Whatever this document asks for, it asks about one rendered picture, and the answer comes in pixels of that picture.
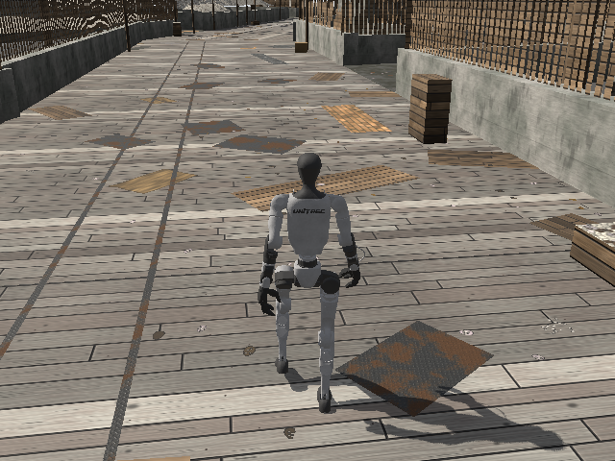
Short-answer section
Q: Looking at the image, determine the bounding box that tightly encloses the robot torso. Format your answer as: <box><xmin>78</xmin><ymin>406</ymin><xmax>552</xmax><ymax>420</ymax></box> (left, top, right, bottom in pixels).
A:
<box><xmin>286</xmin><ymin>189</ymin><xmax>331</xmax><ymax>288</ymax></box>

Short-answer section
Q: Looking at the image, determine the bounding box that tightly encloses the robot left thigh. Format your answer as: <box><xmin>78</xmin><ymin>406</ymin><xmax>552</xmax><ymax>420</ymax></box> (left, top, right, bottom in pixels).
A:
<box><xmin>275</xmin><ymin>265</ymin><xmax>294</xmax><ymax>314</ymax></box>

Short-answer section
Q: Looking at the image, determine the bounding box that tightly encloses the right robot upper arm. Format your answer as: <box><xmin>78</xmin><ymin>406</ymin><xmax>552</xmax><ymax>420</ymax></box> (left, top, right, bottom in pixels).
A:
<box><xmin>329</xmin><ymin>194</ymin><xmax>353</xmax><ymax>247</ymax></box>

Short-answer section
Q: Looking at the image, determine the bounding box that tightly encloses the robot right hand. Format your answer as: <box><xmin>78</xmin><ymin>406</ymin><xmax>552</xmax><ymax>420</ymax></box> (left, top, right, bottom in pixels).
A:
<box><xmin>338</xmin><ymin>267</ymin><xmax>360</xmax><ymax>288</ymax></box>

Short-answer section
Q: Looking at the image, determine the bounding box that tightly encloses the robot left hand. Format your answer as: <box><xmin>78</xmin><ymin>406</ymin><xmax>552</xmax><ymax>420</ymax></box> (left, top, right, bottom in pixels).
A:
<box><xmin>258</xmin><ymin>286</ymin><xmax>281</xmax><ymax>316</ymax></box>

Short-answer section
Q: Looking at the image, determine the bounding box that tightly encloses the right robot forearm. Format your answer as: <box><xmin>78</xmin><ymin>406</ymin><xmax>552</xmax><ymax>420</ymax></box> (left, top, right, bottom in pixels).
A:
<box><xmin>342</xmin><ymin>233</ymin><xmax>359</xmax><ymax>271</ymax></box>

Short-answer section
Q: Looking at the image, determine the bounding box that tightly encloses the left robot upper arm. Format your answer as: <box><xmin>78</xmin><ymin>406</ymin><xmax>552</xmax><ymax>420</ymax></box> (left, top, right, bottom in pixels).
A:
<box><xmin>268</xmin><ymin>194</ymin><xmax>289</xmax><ymax>250</ymax></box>

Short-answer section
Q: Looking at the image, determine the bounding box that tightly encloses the left robot forearm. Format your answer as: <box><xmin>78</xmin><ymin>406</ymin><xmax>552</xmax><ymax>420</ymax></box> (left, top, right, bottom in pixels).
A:
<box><xmin>259</xmin><ymin>234</ymin><xmax>278</xmax><ymax>288</ymax></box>

